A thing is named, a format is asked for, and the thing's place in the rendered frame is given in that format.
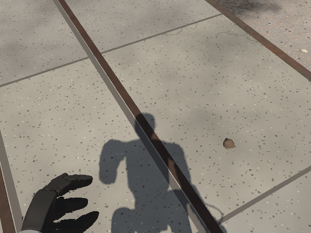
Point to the left robot hand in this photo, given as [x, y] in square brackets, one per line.
[45, 207]

